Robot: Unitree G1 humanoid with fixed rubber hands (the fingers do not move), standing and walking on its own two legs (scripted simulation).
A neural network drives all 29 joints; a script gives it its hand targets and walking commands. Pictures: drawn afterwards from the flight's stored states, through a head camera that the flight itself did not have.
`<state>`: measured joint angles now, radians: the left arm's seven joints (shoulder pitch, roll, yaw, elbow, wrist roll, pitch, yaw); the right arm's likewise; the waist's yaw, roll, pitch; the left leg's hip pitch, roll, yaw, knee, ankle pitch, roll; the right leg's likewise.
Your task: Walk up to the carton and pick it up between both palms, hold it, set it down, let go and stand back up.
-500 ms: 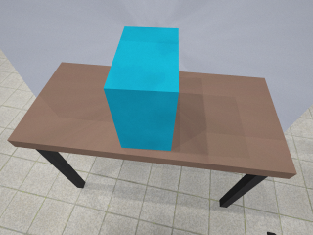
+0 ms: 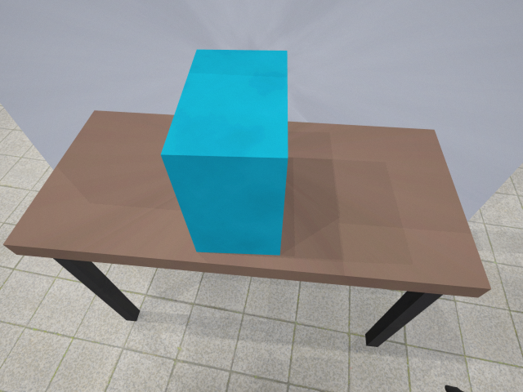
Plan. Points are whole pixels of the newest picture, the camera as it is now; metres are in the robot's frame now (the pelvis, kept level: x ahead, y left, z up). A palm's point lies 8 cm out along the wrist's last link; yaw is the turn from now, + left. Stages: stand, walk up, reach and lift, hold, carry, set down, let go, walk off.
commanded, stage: walk up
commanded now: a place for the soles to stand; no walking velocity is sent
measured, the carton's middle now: (239, 156) +0.54 +0.04 +0.02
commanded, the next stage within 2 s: none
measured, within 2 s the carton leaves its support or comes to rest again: neither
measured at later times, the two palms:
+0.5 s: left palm out of the picture +0.08 +0.31 -0.11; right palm out of the picture +0.08 -0.32 -0.11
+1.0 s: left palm out of the picture +0.11 +0.33 -0.12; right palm out of the picture +0.08 -0.30 -0.10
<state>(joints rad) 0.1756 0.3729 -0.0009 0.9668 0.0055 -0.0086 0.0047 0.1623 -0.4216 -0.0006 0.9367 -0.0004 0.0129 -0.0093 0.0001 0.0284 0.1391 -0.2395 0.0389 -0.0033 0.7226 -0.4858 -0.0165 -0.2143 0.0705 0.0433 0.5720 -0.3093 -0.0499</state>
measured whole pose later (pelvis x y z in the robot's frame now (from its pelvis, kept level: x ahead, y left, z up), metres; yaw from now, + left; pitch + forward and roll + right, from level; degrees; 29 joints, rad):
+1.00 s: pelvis +0.01 +0.02 +0.00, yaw -3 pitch -4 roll +0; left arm 0.17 0.43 0.00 0.95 0.01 -0.01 -0.01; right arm 0.16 -0.39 0.00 0.93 0.00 -0.02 0.00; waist 0.00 -0.03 0.14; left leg -0.18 0.04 0.06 0.62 -0.37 0.00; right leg -0.25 0.07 0.06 0.66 -0.42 -0.04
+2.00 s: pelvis +0.02 +0.04 +0.00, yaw -5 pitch -5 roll -1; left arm 0.15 0.38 0.00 0.94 0.01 -0.01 0.00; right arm 0.16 -0.39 0.00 0.94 0.00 -0.01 -0.01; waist 0.00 -0.01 0.14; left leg -0.16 0.03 0.09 0.62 -0.37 0.04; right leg -0.27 0.07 0.07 0.72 -0.35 -0.03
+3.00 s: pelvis +0.04 +0.02 +0.00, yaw -7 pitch -4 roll +0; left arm 0.15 0.38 0.00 0.95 0.01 -0.01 0.00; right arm 0.16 -0.41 0.00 0.93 0.00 -0.02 -0.01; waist 0.00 0.00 0.14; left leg -0.19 0.03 0.12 0.72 -0.55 0.02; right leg -0.27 0.07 0.07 0.61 -0.27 -0.04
